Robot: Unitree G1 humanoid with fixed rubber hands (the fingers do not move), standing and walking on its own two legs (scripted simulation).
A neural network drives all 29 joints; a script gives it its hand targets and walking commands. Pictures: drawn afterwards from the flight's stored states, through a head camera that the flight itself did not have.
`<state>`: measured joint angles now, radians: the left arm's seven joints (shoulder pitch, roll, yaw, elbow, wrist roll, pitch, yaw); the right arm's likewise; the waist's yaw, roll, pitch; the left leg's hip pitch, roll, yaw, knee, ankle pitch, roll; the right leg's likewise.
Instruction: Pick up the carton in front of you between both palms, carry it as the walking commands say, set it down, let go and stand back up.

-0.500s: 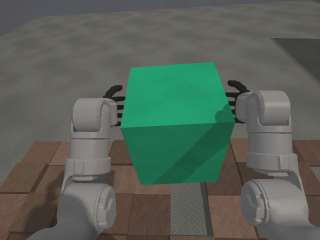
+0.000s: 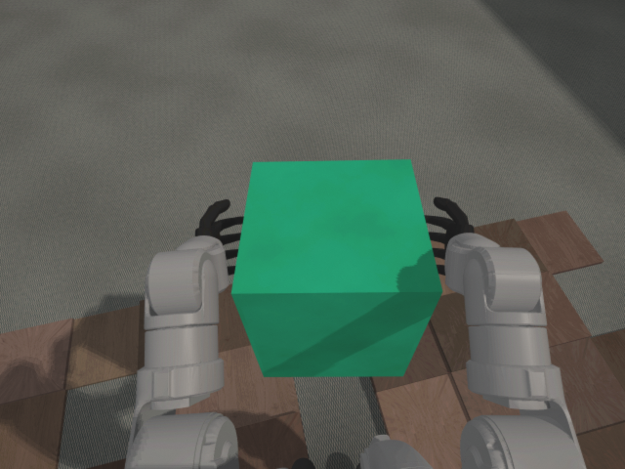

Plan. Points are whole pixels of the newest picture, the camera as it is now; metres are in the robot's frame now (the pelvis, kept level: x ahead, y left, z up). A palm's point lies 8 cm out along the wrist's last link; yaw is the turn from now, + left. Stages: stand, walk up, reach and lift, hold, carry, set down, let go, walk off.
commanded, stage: carry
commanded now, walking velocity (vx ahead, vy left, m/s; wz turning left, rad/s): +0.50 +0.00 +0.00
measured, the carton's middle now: (332, 275) +0.37 -0.03 -0.02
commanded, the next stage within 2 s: none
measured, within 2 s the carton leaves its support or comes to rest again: neither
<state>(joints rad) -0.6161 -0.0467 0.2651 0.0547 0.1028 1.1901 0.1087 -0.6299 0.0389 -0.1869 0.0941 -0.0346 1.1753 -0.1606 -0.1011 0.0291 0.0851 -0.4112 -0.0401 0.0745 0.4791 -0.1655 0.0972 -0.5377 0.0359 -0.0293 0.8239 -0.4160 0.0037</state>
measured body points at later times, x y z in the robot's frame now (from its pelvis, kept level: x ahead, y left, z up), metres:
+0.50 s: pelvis +0.32 -0.01 -0.06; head +0.31 -0.02 +0.39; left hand +0.68 +0.17 +0.10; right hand +0.70 -0.13 +0.09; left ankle +0.45 +0.13 -0.71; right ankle +0.19 -0.10 -0.78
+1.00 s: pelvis +0.62 +0.03 +0.00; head +0.68 +0.03 +0.45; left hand +0.97 +0.22 +0.09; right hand +1.02 -0.08 +0.10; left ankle +0.53 +0.14 -0.72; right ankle +0.54 -0.06 -0.73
